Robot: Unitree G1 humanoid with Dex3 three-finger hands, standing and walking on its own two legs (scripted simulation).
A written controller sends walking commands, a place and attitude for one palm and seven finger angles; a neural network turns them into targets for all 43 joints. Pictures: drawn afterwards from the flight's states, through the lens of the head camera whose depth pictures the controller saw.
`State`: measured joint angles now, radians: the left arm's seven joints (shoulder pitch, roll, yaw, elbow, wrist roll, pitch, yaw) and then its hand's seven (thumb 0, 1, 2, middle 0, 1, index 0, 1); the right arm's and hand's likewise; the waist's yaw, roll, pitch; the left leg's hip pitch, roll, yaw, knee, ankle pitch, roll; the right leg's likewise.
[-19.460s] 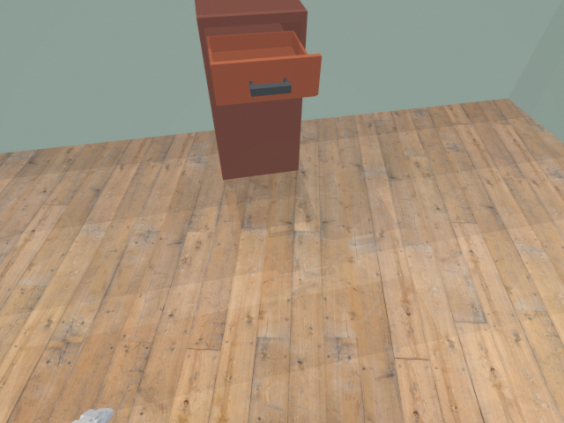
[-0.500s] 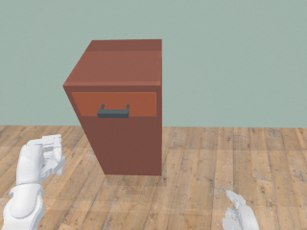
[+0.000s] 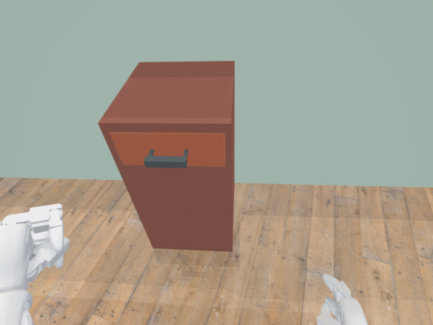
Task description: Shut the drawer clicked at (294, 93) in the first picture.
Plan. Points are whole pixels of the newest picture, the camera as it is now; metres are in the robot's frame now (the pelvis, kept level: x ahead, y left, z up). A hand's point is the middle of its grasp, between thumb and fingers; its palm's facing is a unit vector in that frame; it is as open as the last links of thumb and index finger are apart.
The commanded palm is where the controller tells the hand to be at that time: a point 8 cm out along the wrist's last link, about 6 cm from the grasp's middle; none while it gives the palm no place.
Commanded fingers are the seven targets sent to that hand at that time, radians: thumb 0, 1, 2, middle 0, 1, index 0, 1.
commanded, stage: step back with the hand held close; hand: left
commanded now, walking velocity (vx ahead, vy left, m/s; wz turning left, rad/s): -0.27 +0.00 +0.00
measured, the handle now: (167, 157) +0.62 +0.25 -0.09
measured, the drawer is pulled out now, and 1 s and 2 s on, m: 0.00 0.00 0.00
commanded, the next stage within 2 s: stop stepping back and stand still in 1.32 s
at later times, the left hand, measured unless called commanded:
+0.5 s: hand (23, 260) +0.14 +0.27 +0.16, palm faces +0.35 -0.78 -0.51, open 3.2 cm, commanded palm +0.09 +0.31 +0.17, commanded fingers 0.00 0.90 0.90 -1.40 -1.60 -1.40 -1.60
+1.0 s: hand out of the picture +0.09 +0.27 +0.17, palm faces +0.39 -0.76 -0.52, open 3.2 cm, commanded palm +0.02 +0.31 +0.17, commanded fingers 0.00 0.90 0.90 -1.40 -1.60 -1.40 -1.60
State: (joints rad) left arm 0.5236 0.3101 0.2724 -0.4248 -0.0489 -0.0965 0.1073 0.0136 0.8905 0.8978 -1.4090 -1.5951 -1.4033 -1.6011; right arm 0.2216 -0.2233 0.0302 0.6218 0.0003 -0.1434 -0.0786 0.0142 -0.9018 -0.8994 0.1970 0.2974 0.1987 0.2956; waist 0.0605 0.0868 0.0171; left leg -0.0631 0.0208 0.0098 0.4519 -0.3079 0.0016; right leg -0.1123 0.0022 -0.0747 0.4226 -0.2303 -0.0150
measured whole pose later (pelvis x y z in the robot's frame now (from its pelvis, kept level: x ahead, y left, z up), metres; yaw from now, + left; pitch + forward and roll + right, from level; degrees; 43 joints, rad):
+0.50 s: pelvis -0.04 +0.03 -0.01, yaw -1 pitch +0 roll +0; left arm 0.63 0.40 0.38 -0.55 -0.03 -0.22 0.13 0.01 0.89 0.90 -1.41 -1.59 -1.40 -1.60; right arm 0.20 -0.22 -0.02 0.56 0.00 -0.04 -0.08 0.01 -0.90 -0.90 0.20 0.30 0.20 0.30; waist 0.01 0.02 0.02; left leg -0.25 -0.04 0.04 0.51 -0.26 0.05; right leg -0.31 -0.06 -0.04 0.49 -0.18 0.03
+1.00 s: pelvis -0.11 +0.02 -0.01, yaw +1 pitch +2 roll -2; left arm 0.61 0.42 0.45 -0.59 -0.01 -0.30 0.15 0.01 0.89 0.90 -1.41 -1.59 -1.41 -1.60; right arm 0.23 -0.21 -0.01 0.59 -0.01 -0.10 -0.08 0.01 -0.90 -0.90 0.20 0.30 0.20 0.30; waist -0.02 0.00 0.02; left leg -0.45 -0.01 -0.01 0.61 -0.20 0.04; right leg -0.35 0.04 0.03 0.57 -0.25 0.01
